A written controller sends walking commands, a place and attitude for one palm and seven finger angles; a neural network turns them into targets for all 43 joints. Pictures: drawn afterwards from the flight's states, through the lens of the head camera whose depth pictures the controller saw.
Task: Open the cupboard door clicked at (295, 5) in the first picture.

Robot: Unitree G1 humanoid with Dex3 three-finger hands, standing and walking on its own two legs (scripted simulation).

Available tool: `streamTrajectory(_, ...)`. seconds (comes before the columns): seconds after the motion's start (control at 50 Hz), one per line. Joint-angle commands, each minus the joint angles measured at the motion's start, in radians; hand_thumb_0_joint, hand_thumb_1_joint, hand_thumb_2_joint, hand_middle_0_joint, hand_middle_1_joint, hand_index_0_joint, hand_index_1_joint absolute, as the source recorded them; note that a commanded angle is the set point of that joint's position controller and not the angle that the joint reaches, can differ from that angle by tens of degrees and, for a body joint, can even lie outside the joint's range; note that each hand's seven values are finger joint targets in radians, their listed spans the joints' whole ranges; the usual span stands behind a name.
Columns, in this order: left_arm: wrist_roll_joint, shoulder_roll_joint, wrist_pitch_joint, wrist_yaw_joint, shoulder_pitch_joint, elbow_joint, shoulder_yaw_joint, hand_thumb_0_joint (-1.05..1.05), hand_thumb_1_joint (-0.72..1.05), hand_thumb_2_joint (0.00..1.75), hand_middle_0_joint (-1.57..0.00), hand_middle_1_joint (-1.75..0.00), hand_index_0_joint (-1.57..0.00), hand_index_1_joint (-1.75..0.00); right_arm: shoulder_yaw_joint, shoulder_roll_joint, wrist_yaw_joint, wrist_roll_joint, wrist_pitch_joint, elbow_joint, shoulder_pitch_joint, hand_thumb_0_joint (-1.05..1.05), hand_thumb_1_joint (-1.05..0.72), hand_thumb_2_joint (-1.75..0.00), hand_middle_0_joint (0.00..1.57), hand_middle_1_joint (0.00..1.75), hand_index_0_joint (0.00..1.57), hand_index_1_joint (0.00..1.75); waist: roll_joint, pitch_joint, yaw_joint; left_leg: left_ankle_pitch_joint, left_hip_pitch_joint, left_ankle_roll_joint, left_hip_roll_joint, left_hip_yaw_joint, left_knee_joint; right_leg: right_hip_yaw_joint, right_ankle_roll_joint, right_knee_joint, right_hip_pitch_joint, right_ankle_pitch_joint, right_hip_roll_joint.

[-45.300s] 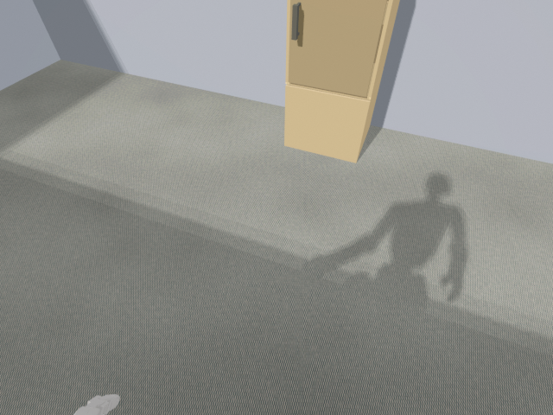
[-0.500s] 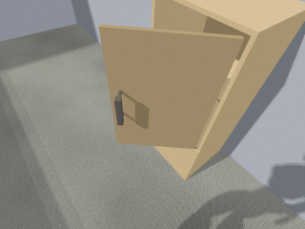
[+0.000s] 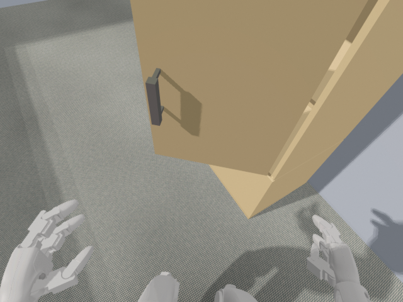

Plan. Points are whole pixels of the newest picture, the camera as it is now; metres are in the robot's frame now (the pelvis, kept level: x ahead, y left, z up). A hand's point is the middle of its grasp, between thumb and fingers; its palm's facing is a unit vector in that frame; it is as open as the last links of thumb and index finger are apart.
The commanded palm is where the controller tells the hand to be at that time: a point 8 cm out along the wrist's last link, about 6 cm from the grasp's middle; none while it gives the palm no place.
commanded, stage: raise the hand with hooked fingers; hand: left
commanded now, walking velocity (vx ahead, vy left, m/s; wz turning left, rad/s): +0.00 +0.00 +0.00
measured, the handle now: (157, 97) +0.56 +0.17 +0.04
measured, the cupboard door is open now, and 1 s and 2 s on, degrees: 48 48 48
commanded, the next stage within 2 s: move the hooked fingers beside the handle in 1.54 s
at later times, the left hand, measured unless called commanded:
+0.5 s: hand (68, 220) +0.24 +0.27 +0.03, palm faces -0.08 -1.00 -0.03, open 12.4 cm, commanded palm +0.22 +0.32 +0.05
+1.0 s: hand (32, 191) +0.27 +0.33 +0.06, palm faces -0.09 -0.99 -0.07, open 13.9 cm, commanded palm +0.26 +0.39 +0.06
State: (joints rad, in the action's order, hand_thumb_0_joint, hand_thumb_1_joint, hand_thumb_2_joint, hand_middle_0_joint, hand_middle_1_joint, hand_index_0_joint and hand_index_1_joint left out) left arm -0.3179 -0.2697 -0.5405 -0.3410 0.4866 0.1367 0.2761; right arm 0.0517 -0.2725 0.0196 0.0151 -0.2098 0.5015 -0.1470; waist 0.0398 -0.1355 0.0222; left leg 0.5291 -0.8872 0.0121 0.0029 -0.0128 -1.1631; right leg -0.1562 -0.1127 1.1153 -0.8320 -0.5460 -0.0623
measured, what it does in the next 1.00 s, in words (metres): shifts its weight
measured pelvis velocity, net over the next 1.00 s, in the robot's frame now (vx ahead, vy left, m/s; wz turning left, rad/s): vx -0.01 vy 0.07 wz -0.03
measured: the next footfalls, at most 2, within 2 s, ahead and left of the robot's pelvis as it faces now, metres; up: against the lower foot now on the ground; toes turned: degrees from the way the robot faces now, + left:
none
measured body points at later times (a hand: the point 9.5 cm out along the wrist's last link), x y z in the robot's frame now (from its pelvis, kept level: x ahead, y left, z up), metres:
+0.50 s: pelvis +0.00 +0.04 +0.00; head +0.08 +0.04 +0.44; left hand +0.24 +0.32 +0.03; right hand +0.13 -0.24 -0.08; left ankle +0.02 +0.11 -0.65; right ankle +0.01 -0.05 -0.65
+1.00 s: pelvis -0.01 +0.07 +0.01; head +0.07 +0.10 +0.45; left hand +0.27 +0.38 +0.06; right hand +0.16 -0.17 -0.06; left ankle +0.02 +0.11 -0.65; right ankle +0.01 -0.05 -0.65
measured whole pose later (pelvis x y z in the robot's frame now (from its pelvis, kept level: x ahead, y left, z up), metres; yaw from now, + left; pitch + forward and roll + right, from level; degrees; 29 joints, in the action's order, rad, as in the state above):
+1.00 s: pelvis -0.01 +0.07 +0.01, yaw -1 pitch +16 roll -4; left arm -0.36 -0.42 -0.37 -0.54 0.04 0.33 0.38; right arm -0.04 -0.28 0.05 0.03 -0.21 0.52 -0.25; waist -0.02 -0.12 0.00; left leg 0.48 -0.90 0.09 -0.04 0.04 -1.10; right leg -0.10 -0.01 1.03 -0.84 -0.47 -0.02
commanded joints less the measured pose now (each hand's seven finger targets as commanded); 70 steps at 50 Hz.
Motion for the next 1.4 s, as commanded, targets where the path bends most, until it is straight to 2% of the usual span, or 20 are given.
streamTrajectory(0.0,-0.054,-0.130,-0.173,-0.120,-0.349,-0.246,-0.031,0.00,0.22,0.61,-0.25,-0.74,-0.25,-0.74,-0.002,-0.109,0.029,0.010,-0.076,-0.021,-0.048,0.00,-0.90,-0.90,0.20,0.30,0.20,0.30,-0.095,-0.162,-0.144,-0.258,-0.004,0.031,0.013,-0.048,-0.023,0.338,0.157,-0.206,0.096,0.372,0.085)
streamTrajectory(0.06,-0.063,-0.170,-0.068,-0.232,-0.335,-0.024,-0.001,0.00,0.15,0.58,-0.25,-0.78,-0.25,-0.78,0.003,-0.141,0.049,0.036,-0.095,-0.007,-0.060,0.00,-0.90,-0.90,0.20,0.30,0.20,0.30,0.032,-0.166,-0.137,-0.203,-0.093,0.041,0.011,-0.041,-0.029,0.368,0.185,-0.246,0.117,0.283,0.102)
streamTrajectory(0.12,-0.101,-0.293,0.084,-0.299,-0.298,0.029,0.146,0.00,0.08,0.55,-0.26,-0.82,-0.26,-0.82,0.002,-0.157,0.051,0.052,-0.082,-0.047,-0.043,0.00,-0.90,-0.90,0.20,0.30,0.20,0.30,-0.001,-0.317,-0.048,-0.265,-0.087,0.037,-0.003,-0.036,0.010,0.395,0.200,-0.245,0.299,0.398,0.133)
streamTrajectory(0.18,-0.147,-0.367,0.144,-0.264,-0.234,-0.087,0.277,0.00,0.01,0.52,-0.26,-0.87,-0.26,-0.87,0.001,-0.136,0.039,0.043,-0.069,-0.103,-0.030,0.00,-0.90,-0.90,0.20,0.30,0.20,0.30,-0.038,-0.458,0.030,-0.364,-0.016,0.026,-0.005,-0.044,0.062,0.379,0.200,-0.209,0.468,0.607,0.139)
streamTrajectory(0.22,-0.158,-0.314,0.117,-0.193,-0.167,-0.164,0.287,0.00,-0.03,0.50,-0.27,-0.90,-0.27,-0.90,0.002,-0.097,0.030,0.036,-0.071,-0.107,-0.035,0.00,-0.90,-0.90,0.20,0.30,0.20,0.30,-0.030,-0.462,0.044,-0.380,0.020,0.019,-0.005,-0.038,0.111,0.355,0.199,-0.211,0.496,0.695,0.137)
streamTrajectory(0.3,-0.118,-0.196,0.056,-0.108,-0.204,-0.109,0.207,0.00,-0.13,0.46,-0.27,-0.96,-0.27,-0.96,0.013,-0.089,0.020,0.029,-0.070,-0.063,-0.033,0.00,-0.90,-0.90,0.20,0.30,0.20,0.30,-0.018,-0.291,0.002,-0.343,0.025,0.013,0.001,-0.030,0.137,0.270,0.161,-0.198,0.288,0.502,0.094)
streamTrajectory(0.38,-0.074,-0.156,0.040,-0.143,-0.296,0.020,0.089,0.00,-0.22,0.42,-0.28,-1.02,-0.28,-1.02,0.019,-0.135,0.026,0.037,-0.074,-0.064,-0.046,0.00,-0.90,-0.90,0.20,0.30,0.20,0.30,0.017,-0.130,-0.061,-0.226,0.004,0.029,-0.004,-0.034,0.128,0.215,0.125,-0.200,0.052,0.172,0.059)
streamTrajectory(0.44,-0.072,-0.240,0.034,-0.180,-0.346,-0.035,0.106,0.00,-0.29,0.39,-0.29,-1.07,-0.29,-1.07,0.015,-0.160,0.035,0.042,-0.086,-0.087,-0.079,0.00,-0.90,-0.90,0.20,0.30,0.20,0.30,-0.064,-0.222,-0.048,-0.198,0.077,0.035,0.000,-0.042,0.167,0.191,0.100,-0.211,0.064,0.097,0.052)
streamTrajectory(0.5,-0.089,-0.323,0.015,-0.172,-0.397,-0.187,0.168,0.00,-0.36,0.36,-0.29,-1.11,-0.29,-1.11,0.012,-0.162,0.040,0.035,-0.096,-0.097,-0.093,0.00,-0.90,-0.90,0.20,0.30,0.20,0.30,-0.172,-0.346,-0.013,-0.315,0.238,0.020,0.010,-0.067,0.210,0.140,0.076,-0.168,0.084,0.207,0.035)
streamTrajectory(0.58,-0.094,-0.346,0.012,-0.103,-0.353,-0.195,0.226,0.00,-0.45,0.32,-0.30,-1.17,-0.30,-1.17,0.006,-0.159,0.035,0.024,-0.091,-0.090,-0.096,0.00,-0.90,-0.90,0.20,0.30,0.20,0.30,-0.217,-0.326,0.007,-0.430,0.316,-0.023,0.022,-0.106,0.241,0.092,0.065,-0.140,0.040,0.233,0.023)
streamTrajectory(0.64,-0.083,-0.277,0.050,-0.095,-0.358,-0.077,0.173,0.00,-0.50,0.30,-0.30,-1.20,-0.30,-1.20,0.002,-0.162,0.030,0.025,-0.064,-0.087,-0.089,0.00,-0.90,-0.90,0.20,0.30,0.20,0.30,-0.175,-0.219,-0.025,-0.322,0.283,-0.037,0.030,-0.132,0.269,0.070,0.077,-0.149,-0.023,0.173,0.026)
streamTrajectory(0.72,-0.062,-0.272,0.146,-0.158,-0.437,0.057,0.125,0.00,-0.50,0.30,-0.30,-1.20,-0.30,-1.20,-0.004,-0.188,0.035,0.039,-0.037,-0.114,-0.100,0.00,-0.90,-0.90,0.20,0.30,0.20,0.30,-0.120,-0.159,-0.050,-0.169,0.227,-0.031,0.026,-0.145,0.304,0.072,0.079,-0.179,-0.035,0.127,0.026)
streamTrajectory(0.78,-0.066,-0.306,0.169,-0.203,-0.559,0.018,0.127,0.00,-0.50,0.30,-0.30,-1.20,-0.30,-1.20,-0.006,-0.195,0.045,0.042,-0.044,-0.125,-0.106,0.00,-0.90,-0.90,0.20,0.30,0.20,0.30,-0.157,-0.211,-0.052,-0.223,0.286,-0.039,0.026,-0.160,0.301,0.078,0.071,-0.174,-0.030,0.154,0.024)
streamTrajectory(0.9,-0.068,-0.412,0.090,-0.186,-0.632,-0.058,0.227,0.00,-0.50,0.30,-0.30,-1.20,-0.30,-1.20,-0.007,-0.194,0.040,0.021,-0.050,-0.097,-0.124,0.00,-0.90,-0.90,0.20,0.30,0.20,0.30,-0.241,-0.293,-0.023,-0.381,0.479,-0.105,0.060,-0.248,0.322,0.084,0.071,-0.126,-0.119,0.166,0.023)
streamTrajectory(1.02,-0.084,-0.410,0.150,-0.239,-0.652,0.166,0.240,0.00,-0.50,0.30,-0.30,-1.20,-0.30,-1.20,-0.010,-0.200,0.053,0.036,-0.021,-0.098,-0.130,0.00,-0.90,-0.90,0.20,0.30,0.20,0.30,-0.121,-0.243,-0.036,-0.299,0.303,-0.054,0.029,-0.162,0.294,0.078,0.071,-0.171,-0.019,0.170,0.026)
streamTrajectory(1.1,-0.093,-0.364,0.198,-0.291,-0.611,0.152,0.182,0.00,-0.50,0.30,-0.30,-1.20,-0.30,-1.20,-0.003,-0.203,0.043,0.044,-0.029,-0.118,-0.145,0.00,-0.90,-0.90,0.20,0.30,0.20,0.30,-0.147,-0.317,-0.032,-0.438,0.360,-0.047,0.031,-0.149,0.273,0.083,0.073,-0.191,0.002,0.221,0.026)
streamTrajectory(1.18,-0.090,-0.440,0.149,-0.255,-0.611,0.045,0.238,0.00,-0.50,0.30,-0.30,-1.20,-0.30,-1.20,0.002,-0.201,0.028,0.028,-0.042,-0.113,-0.148,0.00,-0.90,-0.90,0.20,0.30,0.20,0.30,-0.174,-0.319,-0.020,-0.520,0.378,-0.055,0.036,-0.154,0.259,0.082,0.065,-0.178,-0.004,0.241,0.019)
streamTrajectory(1.28,-0.096,-0.466,0.091,-0.196,-0.618,0.044,0.293,0.00,-0.50,0.30,-0.30,-1.20,-0.30,-1.20,-0.004,-0.191,0.026,0.024,-0.034,-0.104,-0.141,0.00,-0.90,-0.90,0.20,0.30,0.20,0.30,-0.194,-0.279,-0.017,-0.407,0.318,-0.049,0.028,-0.136,0.267,0.085,0.062,-0.172,0.007,0.201,0.020)
streamTrajectory(1.32,-0.094,-0.442,0.092,-0.197,-0.602,0.048,0.276,0.00,-0.50,0.30,-0.30,-1.20,-0.30,-1.20,-0.005,-0.186,0.025,0.027,-0.030,-0.108,-0.141,0.00,-0.90,-0.90,0.20,0.30,0.20,0.30,-0.228,-0.300,-0.021,-0.407,0.345,-0.049,0.028,-0.130,0.270,0.087,0.067,-0.180,0.008,0.202,0.025)
streamTrajectory(1.38,-0.091,-0.407,0.117,-0.220,-0.579,0.070,0.229,0.00,-0.50,0.30,-0.30,-1.20,-0.30,-1.20,-0.005,-0.187,0.028,0.032,-0.030,-0.111,-0.146,0.00,-0.90,-0.90,0.20,0.30,0.20,0.30,-0.188,-0.312,-0.036,-0.446,0.327,-0.031,0.025,-0.114,0.250,0.094,0.069,-0.192,0.037,0.241,0.022)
